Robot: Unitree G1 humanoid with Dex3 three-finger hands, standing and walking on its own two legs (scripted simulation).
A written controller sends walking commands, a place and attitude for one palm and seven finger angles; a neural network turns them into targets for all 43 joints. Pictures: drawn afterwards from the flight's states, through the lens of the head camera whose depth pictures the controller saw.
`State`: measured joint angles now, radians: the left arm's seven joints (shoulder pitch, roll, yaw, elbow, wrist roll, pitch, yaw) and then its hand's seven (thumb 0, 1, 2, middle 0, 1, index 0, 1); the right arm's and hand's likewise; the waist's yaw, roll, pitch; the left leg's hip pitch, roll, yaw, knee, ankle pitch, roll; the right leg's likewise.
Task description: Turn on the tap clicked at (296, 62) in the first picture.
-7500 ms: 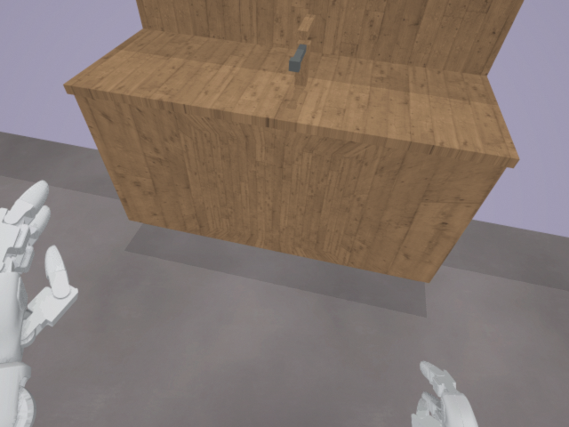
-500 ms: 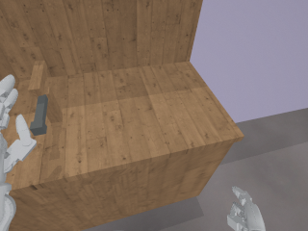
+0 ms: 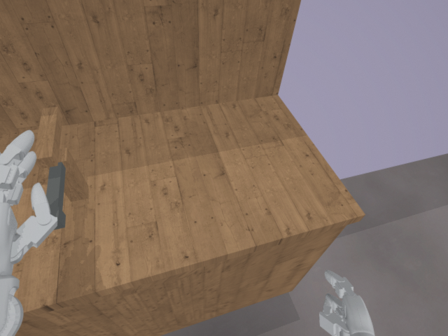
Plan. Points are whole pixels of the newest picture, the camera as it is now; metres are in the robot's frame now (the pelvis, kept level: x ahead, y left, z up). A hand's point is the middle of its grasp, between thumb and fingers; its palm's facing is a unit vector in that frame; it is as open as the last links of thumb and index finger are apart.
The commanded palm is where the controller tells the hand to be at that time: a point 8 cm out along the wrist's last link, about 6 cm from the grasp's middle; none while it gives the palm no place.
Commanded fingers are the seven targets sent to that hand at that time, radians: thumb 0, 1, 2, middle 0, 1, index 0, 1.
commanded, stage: come to a stop and stand still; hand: left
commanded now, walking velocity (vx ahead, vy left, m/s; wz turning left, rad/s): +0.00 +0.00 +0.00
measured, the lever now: (52, 219) +0.27 +0.31 +0.06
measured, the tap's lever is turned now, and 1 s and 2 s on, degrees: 0 0 0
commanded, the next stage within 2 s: look again from close up in 0.10 s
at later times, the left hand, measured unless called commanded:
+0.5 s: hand (48, 235) +0.21 +0.26 +0.14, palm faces +0.29 -0.86 -0.42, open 7.4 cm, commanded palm +0.15 +0.29 +0.17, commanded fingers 0.00 0.90 0.90 -0.20 -0.30 -0.20 -0.30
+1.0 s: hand (46, 244) +0.19 +0.24 +0.16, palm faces +0.31 -0.83 -0.46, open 7.4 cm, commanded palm +0.13 +0.28 +0.17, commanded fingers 0.00 0.90 0.90 -0.20 -0.30 -0.20 -0.30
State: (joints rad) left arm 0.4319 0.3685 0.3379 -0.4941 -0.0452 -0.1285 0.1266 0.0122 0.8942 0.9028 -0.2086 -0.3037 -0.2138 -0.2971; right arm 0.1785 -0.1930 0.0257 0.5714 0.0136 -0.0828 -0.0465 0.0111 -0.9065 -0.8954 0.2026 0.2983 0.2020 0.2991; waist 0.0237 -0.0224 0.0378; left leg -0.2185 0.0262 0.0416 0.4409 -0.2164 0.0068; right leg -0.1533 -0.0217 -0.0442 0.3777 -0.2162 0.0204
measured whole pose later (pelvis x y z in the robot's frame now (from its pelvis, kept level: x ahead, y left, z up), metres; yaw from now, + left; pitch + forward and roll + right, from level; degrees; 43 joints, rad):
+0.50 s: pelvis -0.02 +0.02 +0.00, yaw -1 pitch +0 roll -1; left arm 0.44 0.39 0.34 -0.43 -0.04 -0.25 0.07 0.01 0.89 0.90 -0.21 -0.30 -0.22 -0.30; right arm 0.23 -0.19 0.01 0.58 0.01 -0.15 -0.04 0.01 -0.91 -0.90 0.20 0.30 0.20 0.30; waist 0.02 -0.03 0.08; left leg -0.26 0.01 0.06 0.48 -0.21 0.03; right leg -0.21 -0.04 -0.02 0.42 -0.21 0.04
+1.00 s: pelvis -0.04 +0.00 -0.01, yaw -1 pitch +1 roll -2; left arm 0.42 0.41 0.43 -0.57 -0.05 -0.29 0.04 0.01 0.89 0.90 -0.21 -0.30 -0.21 -0.30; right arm 0.15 -0.17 0.01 0.50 -0.01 -0.18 0.00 0.01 -0.91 -0.90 0.20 0.30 0.20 0.30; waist 0.05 -0.02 0.15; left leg -0.37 0.06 0.03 0.59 -0.23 0.01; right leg -0.29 0.01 -0.05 0.50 -0.21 0.01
